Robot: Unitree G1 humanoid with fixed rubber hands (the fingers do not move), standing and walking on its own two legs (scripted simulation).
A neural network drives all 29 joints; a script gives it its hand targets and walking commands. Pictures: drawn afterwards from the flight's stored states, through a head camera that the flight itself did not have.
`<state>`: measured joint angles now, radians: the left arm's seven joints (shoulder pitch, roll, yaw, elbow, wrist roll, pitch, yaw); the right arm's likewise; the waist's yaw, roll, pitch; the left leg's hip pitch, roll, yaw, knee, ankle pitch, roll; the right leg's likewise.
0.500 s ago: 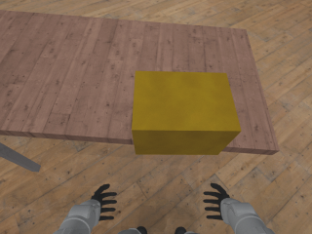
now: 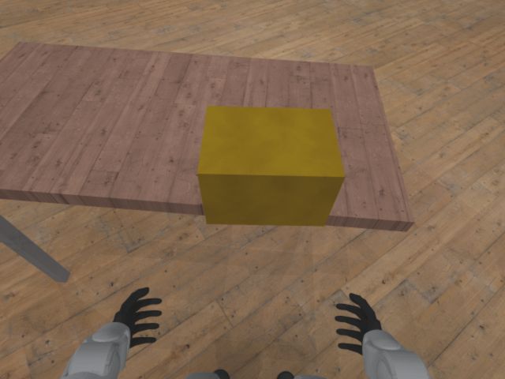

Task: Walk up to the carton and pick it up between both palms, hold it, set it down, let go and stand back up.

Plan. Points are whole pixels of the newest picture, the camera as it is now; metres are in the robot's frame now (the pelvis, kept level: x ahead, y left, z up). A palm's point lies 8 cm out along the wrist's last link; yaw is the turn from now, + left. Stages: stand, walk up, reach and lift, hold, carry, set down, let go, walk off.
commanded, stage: reach and lift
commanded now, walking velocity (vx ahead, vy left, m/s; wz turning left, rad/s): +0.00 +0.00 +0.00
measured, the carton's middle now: (267, 167) +0.47 +0.00 +0.01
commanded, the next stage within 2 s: none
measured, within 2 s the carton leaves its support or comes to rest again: neither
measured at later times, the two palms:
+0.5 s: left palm (116, 340) +0.17 +0.22 -0.05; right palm (377, 336) +0.18 -0.17 -0.04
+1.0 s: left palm (112, 298) +0.22 +0.23 +0.00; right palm (384, 301) +0.23 -0.18 +0.00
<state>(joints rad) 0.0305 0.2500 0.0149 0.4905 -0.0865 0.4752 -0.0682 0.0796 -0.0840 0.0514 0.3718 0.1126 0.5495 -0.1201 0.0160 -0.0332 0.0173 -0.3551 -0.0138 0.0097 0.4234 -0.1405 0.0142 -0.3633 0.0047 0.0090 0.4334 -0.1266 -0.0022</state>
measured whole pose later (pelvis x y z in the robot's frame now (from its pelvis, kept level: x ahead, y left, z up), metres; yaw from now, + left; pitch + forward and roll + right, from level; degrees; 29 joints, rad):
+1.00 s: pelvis +0.03 +0.00 +0.00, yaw +2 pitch -2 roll +0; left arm 0.25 0.29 -0.01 0.12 -0.20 0.21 -0.03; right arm 0.27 -0.13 0.09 0.04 0.17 0.29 -0.17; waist 0.00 -0.01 0.02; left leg -0.22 -0.01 0.00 0.40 -0.15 0.01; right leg -0.21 0.01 0.00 0.41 -0.16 -0.01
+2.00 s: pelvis +0.09 +0.00 +0.01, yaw +1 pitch +1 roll +0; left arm 0.12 0.27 -0.03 0.45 -0.23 -0.19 -0.03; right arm 0.14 -0.19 0.08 0.37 0.19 -0.13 -0.11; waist 0.01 0.00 -0.04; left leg -0.15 0.00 0.00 0.31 -0.19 0.00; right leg -0.15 0.02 0.01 0.32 -0.20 -0.01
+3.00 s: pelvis +0.07 +0.01 +0.01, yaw +1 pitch +5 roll +0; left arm -0.51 0.32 -0.02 0.76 -0.26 0.14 0.01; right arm -0.52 -0.23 -0.04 0.70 0.23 0.19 -0.08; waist 0.00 -0.01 -0.10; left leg -0.19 -0.01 -0.01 0.22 -0.10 0.01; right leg -0.18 0.01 0.02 0.20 -0.10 0.00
